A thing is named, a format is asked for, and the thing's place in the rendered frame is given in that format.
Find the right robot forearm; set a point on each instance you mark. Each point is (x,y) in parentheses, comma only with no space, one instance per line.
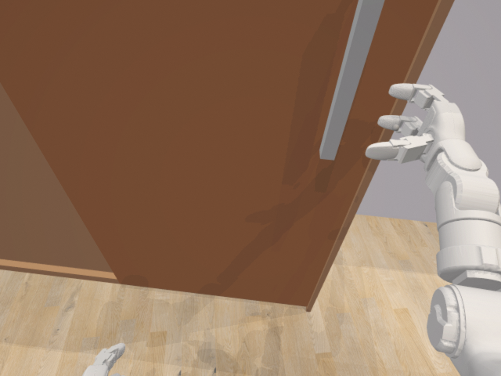
(468,214)

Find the wardrobe door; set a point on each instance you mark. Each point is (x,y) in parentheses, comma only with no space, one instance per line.
(38,222)
(186,133)

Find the robot right upper arm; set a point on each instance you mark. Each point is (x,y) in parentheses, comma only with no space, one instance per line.
(464,323)

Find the handle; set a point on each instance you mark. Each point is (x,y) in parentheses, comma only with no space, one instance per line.
(361,35)

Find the left robot hand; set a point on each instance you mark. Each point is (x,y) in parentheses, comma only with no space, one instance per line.
(105,360)

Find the right robot hand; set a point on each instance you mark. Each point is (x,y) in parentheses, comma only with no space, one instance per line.
(443,121)

